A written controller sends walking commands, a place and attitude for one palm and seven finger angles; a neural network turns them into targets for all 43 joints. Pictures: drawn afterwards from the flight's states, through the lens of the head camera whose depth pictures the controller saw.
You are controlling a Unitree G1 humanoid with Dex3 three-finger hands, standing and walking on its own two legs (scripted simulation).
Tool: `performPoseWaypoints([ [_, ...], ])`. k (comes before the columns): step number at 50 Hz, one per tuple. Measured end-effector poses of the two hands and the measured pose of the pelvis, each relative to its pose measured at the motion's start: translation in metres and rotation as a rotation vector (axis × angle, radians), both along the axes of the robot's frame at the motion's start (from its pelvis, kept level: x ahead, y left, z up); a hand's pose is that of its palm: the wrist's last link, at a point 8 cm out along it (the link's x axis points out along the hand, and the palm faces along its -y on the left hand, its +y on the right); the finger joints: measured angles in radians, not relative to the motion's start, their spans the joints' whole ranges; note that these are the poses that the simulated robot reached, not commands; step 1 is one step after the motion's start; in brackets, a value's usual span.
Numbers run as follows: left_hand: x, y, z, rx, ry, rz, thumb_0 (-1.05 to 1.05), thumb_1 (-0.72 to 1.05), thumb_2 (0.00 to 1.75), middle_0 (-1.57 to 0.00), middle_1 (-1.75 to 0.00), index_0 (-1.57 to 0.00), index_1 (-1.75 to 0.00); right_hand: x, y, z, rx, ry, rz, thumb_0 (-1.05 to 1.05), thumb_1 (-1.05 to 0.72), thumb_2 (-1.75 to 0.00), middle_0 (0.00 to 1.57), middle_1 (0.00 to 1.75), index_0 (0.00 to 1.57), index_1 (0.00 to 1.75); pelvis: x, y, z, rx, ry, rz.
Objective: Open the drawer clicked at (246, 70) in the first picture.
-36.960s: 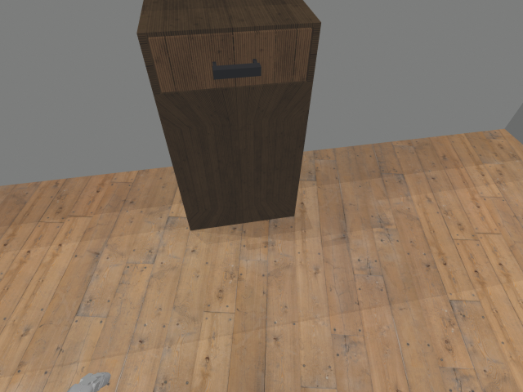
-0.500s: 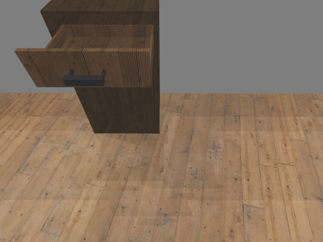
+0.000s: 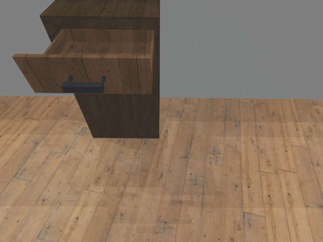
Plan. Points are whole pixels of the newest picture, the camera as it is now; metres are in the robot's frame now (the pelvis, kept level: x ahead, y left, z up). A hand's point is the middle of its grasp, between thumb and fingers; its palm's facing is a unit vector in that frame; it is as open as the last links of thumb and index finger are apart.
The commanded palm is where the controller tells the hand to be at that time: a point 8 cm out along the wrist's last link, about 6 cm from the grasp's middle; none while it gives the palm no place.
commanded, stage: come to a stop and stand still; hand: left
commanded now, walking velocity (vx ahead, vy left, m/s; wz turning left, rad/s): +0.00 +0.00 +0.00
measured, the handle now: (85, 83) +0.60 +0.31 +0.03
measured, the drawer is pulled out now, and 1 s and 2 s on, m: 0.30 0.30 0.30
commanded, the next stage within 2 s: look again from close up in 0.28 s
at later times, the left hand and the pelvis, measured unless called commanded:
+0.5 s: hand out of the picture +0.03 +0.20 -0.17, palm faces -0.01 -0.97 -0.23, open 7.4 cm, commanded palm none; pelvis +0.01 +0.00 +0.00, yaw +0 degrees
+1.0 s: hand out of the picture +0.01 +0.19 -0.17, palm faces +0.01 -0.98 -0.21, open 7.4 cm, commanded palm none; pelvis +0.00 +0.00 +0.00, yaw +0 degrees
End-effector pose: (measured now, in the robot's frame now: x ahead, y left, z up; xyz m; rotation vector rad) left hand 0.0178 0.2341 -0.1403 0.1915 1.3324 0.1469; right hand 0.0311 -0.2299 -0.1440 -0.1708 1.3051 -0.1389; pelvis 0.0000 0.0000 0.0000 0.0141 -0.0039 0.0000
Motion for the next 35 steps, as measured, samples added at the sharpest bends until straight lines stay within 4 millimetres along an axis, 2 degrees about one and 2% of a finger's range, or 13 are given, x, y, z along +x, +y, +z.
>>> performPoseWaypoints([
  [11,0.005,0.007,0.0,0.007,0.012,-0.003,0.0,0.91,0.9,-0.2,-0.3,-0.2,-0.3,0.003,-0.006,0.003,-0.024,0.018,-0.002,0.0,-0.91,-0.9,0.2,0.3,0.2,0.3,0.006,0.002,0.001,0.0,0.002,-0.003],
  [23,0.01,0.01,0.002,0.012,-0.001,-0.006,0.0,0.91,0.9,-0.2,-0.3,-0.2,-0.3,-0.002,-0.003,0.002,-0.017,0.03,-0.006,0.0,-0.91,-0.9,0.2,0.3,0.2,0.3,0.008,0.003,0.002,0.0,-0.003,-0.003],
  [35,0.004,0.006,0.002,0.002,0.003,-0.001,0.0,0.91,0.9,-0.2,-0.3,-0.2,-0.3,-0.009,0.001,0.002,-0.008,0.04,-0.005,0.0,-0.91,-0.9,0.2,0.3,0.2,0.3,0.004,0.003,0.002,0.0,-0.005,0.0],
])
